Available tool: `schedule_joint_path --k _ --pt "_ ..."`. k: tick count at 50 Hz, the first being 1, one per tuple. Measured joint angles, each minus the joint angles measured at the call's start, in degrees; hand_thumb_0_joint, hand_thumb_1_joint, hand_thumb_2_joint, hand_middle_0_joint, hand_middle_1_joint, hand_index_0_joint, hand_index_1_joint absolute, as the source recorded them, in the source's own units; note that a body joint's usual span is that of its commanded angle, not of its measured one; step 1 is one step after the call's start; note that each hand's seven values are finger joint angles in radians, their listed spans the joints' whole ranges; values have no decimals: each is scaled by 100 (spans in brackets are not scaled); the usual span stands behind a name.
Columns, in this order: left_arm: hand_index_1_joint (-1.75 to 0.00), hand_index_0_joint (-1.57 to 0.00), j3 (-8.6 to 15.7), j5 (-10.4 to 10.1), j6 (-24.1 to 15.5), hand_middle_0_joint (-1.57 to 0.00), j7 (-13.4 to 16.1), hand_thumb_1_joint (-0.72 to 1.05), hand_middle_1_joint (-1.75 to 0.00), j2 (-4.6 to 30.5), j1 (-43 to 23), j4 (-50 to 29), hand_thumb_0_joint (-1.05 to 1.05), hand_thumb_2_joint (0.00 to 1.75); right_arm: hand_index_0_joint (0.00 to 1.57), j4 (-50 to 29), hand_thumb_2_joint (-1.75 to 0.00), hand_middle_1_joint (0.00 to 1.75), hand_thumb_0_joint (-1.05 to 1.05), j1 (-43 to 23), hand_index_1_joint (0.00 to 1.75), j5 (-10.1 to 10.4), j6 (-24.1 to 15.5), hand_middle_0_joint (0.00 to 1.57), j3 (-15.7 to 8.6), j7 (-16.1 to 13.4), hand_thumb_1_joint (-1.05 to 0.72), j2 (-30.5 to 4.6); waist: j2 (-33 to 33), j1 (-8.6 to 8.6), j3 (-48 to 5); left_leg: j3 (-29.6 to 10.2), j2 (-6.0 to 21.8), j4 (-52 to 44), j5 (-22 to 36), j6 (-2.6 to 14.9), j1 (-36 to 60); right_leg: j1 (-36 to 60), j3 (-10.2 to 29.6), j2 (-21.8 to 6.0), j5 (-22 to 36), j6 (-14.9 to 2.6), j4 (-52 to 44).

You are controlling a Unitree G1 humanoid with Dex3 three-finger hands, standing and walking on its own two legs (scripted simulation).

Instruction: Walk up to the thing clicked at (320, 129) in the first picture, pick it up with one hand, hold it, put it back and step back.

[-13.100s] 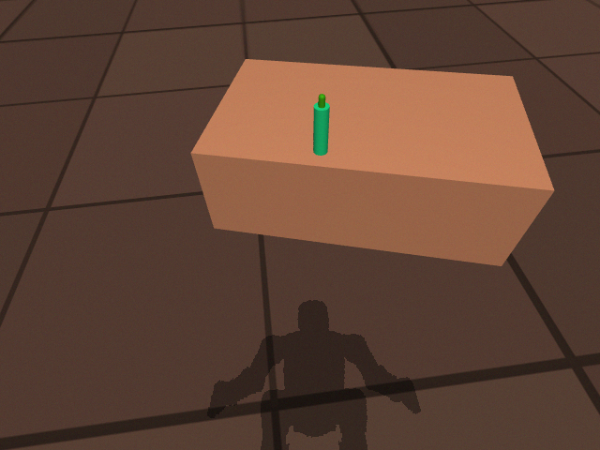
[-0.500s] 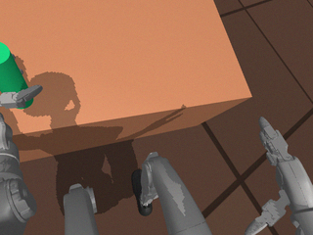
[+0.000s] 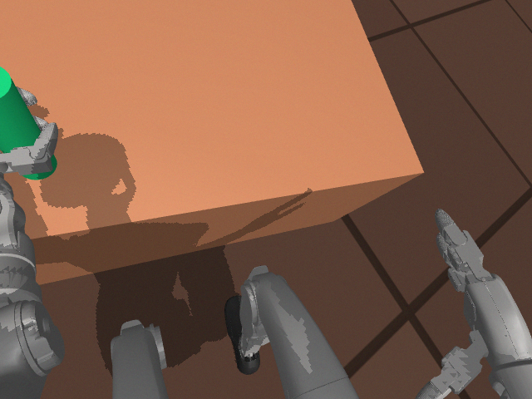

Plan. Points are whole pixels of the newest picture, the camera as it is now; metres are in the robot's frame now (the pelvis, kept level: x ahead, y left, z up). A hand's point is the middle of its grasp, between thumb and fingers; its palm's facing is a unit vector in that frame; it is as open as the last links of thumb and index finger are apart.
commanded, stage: settle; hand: left
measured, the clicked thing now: (8, 121) +0.53 +0.19 -0.02
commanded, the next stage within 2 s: lift in 0.66 s
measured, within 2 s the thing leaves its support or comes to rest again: neither
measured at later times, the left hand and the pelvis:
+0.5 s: hand (21, 105) +0.53 +0.17 +0.00, palm faces +0.13 -0.99 +0.01, open 7.3 cm; pelvis +0.01 -0.01 +0.03, yaw +1 degrees
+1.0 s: hand (4, 95) +0.52 +0.18 +0.04, palm faces +0.11 -0.99 +0.00, open 7.3 cm; pelvis +0.02 +0.00 +0.05, yaw +1 degrees
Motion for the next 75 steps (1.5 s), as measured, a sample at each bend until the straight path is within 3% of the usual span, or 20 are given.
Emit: schedule_joint_path --k 15,24,30,42,51,59,75 --pt "-125 -87 -123 -119 208 -86 80 -11 -125 -223 -137 216 0 124 6 530 -5 5 -1 -177 5 -31 121 6 150 -76 55 114 211 288 34 78 18 -526 109 14 581 541 55 24 53 10 -434" --pt "-127 -87 -81 -205 139 -86 -43 -14 -127 -327 -80 174 0 127 6 616 -5 5 -1 -162 5 -44 127 6 193 -136 55 126 135 322 46 89 23 -704 139 -36 778 696 62 28 35 -35 -524" --pt "-127 -86 -54 -154 134 -85 -41 -14 -128 -283 -108 126 0 129 6 740 -5 5 -1 -187 5 -76 157 6 234 -141 55 179 135 327 58 53 27 -784 159 -65 867 791 25 28 32 -61 -586" --pt "-127 -87 -80 -273 251 -86 -178 -15 -128 -359 -29 135 0 130 6 1016 -5 5 -1 -293 5 -55 208 6 270 -209 55 194 215 465 36 95 34 -958 196 -42 1070 983 59 42 64 -41 -747" --pt "-128 -87 -180 -307 327 -86 -221 -15 -128 -574 293 -196 0 130 6 1035 -6 5 -1 -254 5 -17 193 6 87 -268 54 141 169 566 9 127 40 -1182 242 -15 1429 1347 81 53 105 -13 -970" --pt "-127 -87 -368 -404 469 -86 -163 -15 -128 -894 769 -705 0 129 6 1346 -6 5 -1 -160 5 -4 200 6 39 -310 54 256 211 792 -18 155 53 -1498 299 9 1905 1832 93 68 153 8 -1286" --pt "-127 -87 -942 -715 955 -86 -73 -15 -127 -1761 2036 -2219 0 129 6 2071 -5 5 -2 -136 5 115 350 6 63 -455 56 397 350 1491 42 293 22 -2436 477 34 3258 3075 202 51 192 40 -1983"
